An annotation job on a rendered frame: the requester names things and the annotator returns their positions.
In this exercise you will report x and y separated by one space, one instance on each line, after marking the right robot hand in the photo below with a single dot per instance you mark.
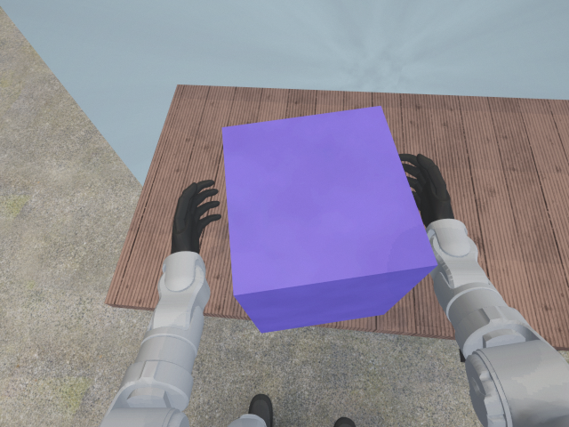
431 196

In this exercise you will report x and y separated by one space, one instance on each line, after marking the left robot shin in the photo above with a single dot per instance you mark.
253 417

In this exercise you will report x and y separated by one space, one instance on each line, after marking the robot right upper arm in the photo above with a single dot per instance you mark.
523 384

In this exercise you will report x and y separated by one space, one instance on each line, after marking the left robot hand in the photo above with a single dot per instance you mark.
187 228

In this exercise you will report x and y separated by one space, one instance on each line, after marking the robot left forearm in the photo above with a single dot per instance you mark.
161 373

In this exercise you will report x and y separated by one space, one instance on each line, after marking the carton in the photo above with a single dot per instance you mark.
323 225

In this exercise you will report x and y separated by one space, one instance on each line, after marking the robot left foot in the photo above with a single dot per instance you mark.
261 406

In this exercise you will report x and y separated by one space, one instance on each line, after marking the robot right forearm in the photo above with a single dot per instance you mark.
479 315

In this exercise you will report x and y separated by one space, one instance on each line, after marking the robot left upper arm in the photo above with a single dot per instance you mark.
145 417

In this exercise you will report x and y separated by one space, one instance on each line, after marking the table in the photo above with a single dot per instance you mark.
505 163

